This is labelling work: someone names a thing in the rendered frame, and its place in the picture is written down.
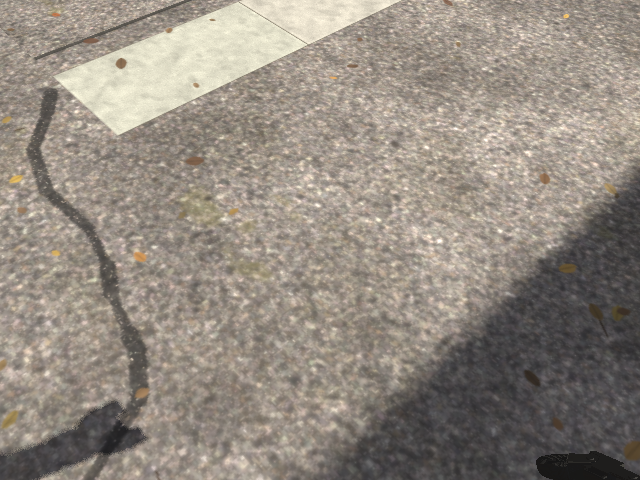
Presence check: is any robot right hand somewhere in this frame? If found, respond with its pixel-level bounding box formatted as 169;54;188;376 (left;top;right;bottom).
536;451;640;480

